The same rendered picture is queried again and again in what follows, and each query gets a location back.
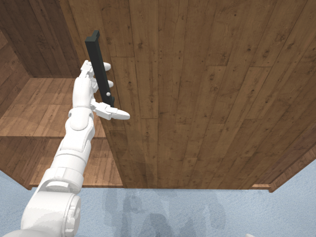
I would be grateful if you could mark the handle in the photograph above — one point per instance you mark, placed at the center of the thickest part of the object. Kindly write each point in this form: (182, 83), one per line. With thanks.
(95, 56)

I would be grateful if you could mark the robot left forearm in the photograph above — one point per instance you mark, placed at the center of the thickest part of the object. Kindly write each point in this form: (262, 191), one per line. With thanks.
(66, 172)

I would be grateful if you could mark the left robot hand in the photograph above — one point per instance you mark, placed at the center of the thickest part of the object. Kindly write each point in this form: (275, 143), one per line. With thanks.
(84, 88)

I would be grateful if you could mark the left robot upper arm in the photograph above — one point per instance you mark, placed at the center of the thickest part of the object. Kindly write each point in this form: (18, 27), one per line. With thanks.
(51, 214)

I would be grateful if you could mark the wardrobe door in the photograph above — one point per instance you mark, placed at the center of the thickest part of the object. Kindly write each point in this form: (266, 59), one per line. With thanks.
(301, 147)
(217, 90)

